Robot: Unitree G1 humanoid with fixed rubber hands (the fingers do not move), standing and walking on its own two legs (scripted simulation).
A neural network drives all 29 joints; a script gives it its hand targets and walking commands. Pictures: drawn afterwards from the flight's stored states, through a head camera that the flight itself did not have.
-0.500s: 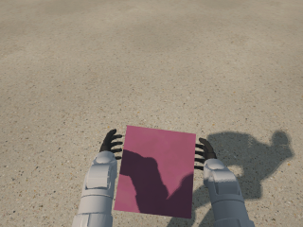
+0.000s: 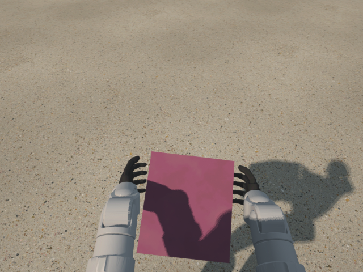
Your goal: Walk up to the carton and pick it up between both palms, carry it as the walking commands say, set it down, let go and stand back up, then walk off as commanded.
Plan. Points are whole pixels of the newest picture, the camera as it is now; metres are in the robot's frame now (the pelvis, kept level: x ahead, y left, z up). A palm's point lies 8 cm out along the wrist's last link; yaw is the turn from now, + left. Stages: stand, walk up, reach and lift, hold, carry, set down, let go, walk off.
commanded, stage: hold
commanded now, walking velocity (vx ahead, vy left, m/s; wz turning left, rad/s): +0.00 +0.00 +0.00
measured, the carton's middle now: (185, 201) +0.32 +0.01 -0.08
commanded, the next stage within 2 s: set down in 0.24 s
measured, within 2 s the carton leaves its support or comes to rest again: neither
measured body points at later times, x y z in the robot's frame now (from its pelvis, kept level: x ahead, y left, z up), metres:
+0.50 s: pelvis +0.00 +0.00 +0.00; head -0.06 +0.00 +0.45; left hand +0.30 +0.15 +0.03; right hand +0.30 -0.13 +0.02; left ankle -0.01 +0.10 -0.74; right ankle +0.04 -0.08 -0.74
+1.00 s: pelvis -0.01 +0.00 -0.01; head +0.06 +0.00 +0.43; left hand +0.32 +0.15 -0.06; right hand +0.31 -0.14 -0.07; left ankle -0.01 +0.10 -0.74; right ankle +0.04 -0.08 -0.74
